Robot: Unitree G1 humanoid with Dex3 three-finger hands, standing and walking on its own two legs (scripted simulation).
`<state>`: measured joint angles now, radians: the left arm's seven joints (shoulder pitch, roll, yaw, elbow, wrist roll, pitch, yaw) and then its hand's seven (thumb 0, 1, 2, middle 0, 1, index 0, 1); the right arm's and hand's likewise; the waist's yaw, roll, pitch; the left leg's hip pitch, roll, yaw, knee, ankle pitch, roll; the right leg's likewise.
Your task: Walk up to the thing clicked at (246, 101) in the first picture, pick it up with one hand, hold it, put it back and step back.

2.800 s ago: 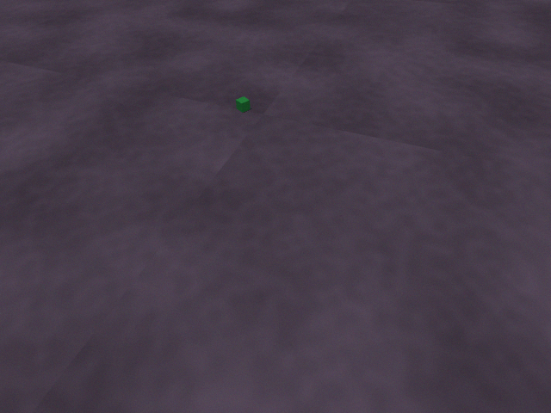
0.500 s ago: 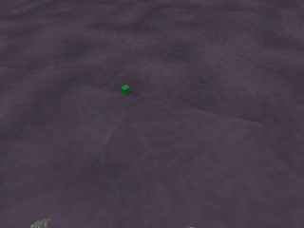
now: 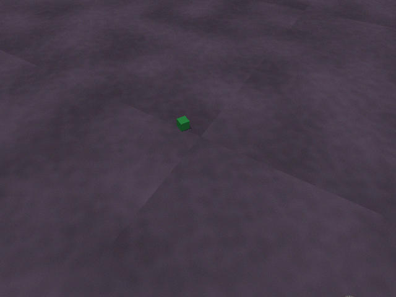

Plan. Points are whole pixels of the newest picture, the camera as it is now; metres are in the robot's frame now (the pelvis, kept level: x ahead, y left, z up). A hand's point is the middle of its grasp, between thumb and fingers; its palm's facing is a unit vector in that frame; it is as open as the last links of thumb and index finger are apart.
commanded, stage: walk up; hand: left
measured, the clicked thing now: (183, 123) +1.37 +0.21 -0.72
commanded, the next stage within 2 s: none
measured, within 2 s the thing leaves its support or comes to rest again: neither
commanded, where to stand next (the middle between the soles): +0.94 +0.02 m, yaw -4 degrees
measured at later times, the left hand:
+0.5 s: hand (123, 203) +0.38 +0.25 -0.12, palm faces -0.13 -0.91 -0.39, open 7.4 cm
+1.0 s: hand (111, 182) +0.46 +0.32 -0.15, palm faces -0.03 -0.93 -0.37, open 7.4 cm
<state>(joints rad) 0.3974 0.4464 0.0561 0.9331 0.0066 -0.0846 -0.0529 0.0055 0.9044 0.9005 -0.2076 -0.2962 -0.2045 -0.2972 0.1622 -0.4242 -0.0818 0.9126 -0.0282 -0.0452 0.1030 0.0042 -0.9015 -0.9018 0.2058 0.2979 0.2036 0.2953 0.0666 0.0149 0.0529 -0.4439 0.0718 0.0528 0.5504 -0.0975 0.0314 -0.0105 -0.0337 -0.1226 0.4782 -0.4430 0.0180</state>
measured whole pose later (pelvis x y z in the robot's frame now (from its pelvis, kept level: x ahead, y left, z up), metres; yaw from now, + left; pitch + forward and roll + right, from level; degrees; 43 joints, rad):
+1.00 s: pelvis +0.43 +0.03 +0.00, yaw -1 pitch -3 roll -1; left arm 0.35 0.46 0.06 0.90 0.01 -0.07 -0.04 0.00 0.91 0.90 -0.21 -0.30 -0.20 -0.30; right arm 0.23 -0.41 -0.08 0.90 -0.03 -0.06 0.08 0.00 -0.90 -0.90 0.21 0.30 0.20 0.30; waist 0.03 -0.04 0.06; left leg -0.40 0.05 0.07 0.61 -0.16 0.03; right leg -0.13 -0.10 -0.09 0.66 -0.43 -0.01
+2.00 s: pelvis +0.76 +0.05 +0.00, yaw -3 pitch -3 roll -1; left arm 0.32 0.45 0.05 0.87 0.02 -0.04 -0.05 0.00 0.91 0.90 -0.21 -0.30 -0.20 -0.30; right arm 0.32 -0.42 -0.08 0.90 -0.04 -0.07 0.06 0.00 -0.90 -0.90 0.21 0.30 0.20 0.30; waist 0.01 -0.05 0.05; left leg -0.38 0.04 0.07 0.65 -0.21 0.02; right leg -0.23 -0.09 -0.05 0.74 -0.44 -0.04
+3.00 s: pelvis +0.90 +0.04 +0.01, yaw -4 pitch -3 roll +0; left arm 0.18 0.38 0.01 1.06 0.00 0.01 -0.02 0.00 0.91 0.90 -0.20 -0.30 -0.20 -0.30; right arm 0.20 -0.37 0.00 1.04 -0.01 -0.04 0.00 0.00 -0.90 -0.90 0.21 0.30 0.21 0.30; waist 0.01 -0.03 0.06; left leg -0.25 0.03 0.02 0.55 -0.26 -0.01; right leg -0.26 -0.02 -0.04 0.53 -0.22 0.01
